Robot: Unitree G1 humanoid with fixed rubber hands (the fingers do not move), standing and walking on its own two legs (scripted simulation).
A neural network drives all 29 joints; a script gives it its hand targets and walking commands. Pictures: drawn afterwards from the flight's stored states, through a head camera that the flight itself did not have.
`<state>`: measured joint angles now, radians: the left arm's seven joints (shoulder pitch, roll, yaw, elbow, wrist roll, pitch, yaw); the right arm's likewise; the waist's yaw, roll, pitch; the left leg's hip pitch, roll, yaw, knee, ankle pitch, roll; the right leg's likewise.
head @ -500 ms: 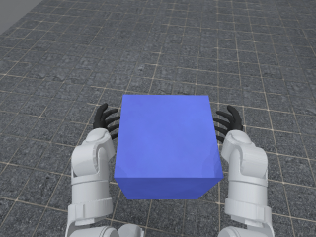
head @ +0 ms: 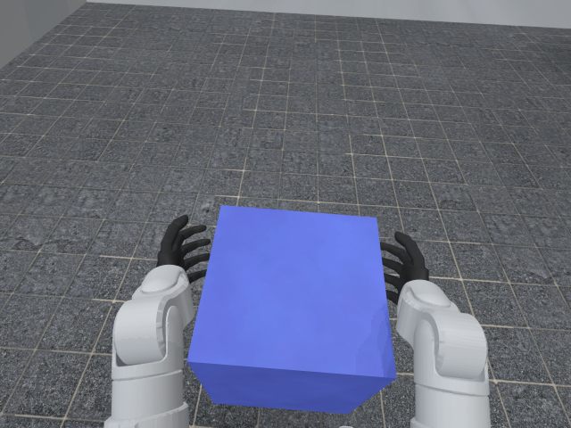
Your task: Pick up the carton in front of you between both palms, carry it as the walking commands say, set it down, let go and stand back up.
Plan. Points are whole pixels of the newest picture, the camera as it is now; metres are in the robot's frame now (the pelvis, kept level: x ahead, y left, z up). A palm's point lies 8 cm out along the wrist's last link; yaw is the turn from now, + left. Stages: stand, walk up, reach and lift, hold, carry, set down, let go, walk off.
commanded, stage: carry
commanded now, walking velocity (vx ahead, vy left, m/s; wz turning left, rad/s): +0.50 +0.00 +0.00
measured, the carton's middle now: (289, 317) +0.28 +0.00 -0.01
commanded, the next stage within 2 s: none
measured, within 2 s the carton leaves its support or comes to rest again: neither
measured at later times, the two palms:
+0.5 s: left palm (200, 138) +0.57 +0.15 +0.09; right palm (364, 140) +0.58 -0.15 +0.09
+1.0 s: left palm (226, 58) +0.89 +0.13 +0.10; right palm (349, 68) +0.89 -0.17 +0.08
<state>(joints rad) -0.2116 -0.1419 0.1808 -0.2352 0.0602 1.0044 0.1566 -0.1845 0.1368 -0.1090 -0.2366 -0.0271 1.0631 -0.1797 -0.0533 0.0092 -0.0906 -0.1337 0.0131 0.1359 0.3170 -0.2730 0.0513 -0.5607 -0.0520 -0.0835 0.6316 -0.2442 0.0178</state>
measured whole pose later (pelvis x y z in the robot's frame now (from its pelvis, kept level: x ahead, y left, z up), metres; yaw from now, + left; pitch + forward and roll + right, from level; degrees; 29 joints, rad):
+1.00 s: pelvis +0.66 -0.02 -0.02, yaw +1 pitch +2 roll +1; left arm 0.04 -0.13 0.04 -0.51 0.01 1.14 0.17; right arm 0.06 0.13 -0.03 -0.51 -0.03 1.17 -0.16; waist 0.00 0.03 -0.19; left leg -0.01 0.10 0.18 0.47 -0.46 -0.05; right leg -0.45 -0.06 -0.21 0.51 -0.09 -0.05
